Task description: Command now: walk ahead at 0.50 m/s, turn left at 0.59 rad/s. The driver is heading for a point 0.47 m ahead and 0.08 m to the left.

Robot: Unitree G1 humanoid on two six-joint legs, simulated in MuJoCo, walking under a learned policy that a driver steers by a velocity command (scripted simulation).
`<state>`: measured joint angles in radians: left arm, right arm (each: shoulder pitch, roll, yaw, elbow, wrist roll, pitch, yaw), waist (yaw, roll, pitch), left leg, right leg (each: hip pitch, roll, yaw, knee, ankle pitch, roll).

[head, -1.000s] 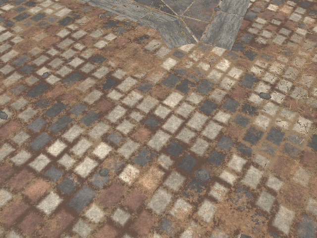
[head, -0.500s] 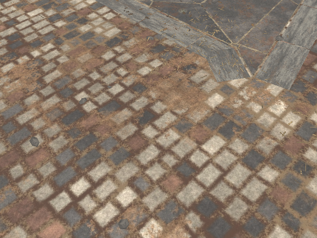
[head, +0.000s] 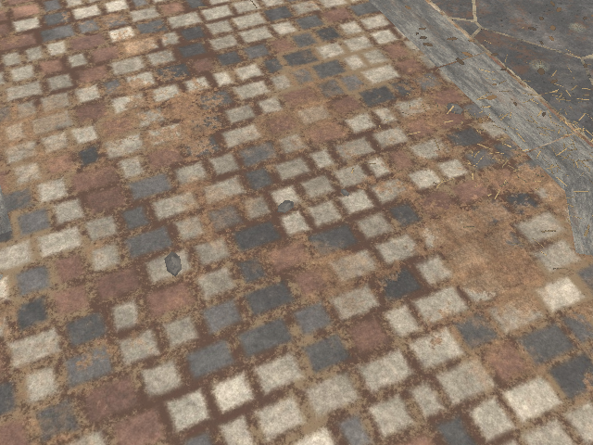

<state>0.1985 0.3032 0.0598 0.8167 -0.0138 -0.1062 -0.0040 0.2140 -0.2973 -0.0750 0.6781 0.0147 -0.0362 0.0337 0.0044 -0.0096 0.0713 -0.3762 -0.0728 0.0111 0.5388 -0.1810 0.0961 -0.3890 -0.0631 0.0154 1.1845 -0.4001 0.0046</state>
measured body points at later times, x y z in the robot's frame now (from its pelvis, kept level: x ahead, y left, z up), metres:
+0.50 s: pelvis +0.29 -0.04 +0.00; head +0.31 -0.04 +0.45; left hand +0.36 +0.26 -0.09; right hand +0.45 -0.29 -0.11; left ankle +0.17 +0.07 -0.64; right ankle +0.36 -0.13 -0.73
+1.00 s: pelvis +0.41 +0.03 +0.00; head +0.43 +0.04 +0.45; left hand +0.41 +0.32 -0.13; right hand +0.66 -0.13 -0.09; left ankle +0.43 +0.15 -0.73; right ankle +0.45 -0.12 -0.71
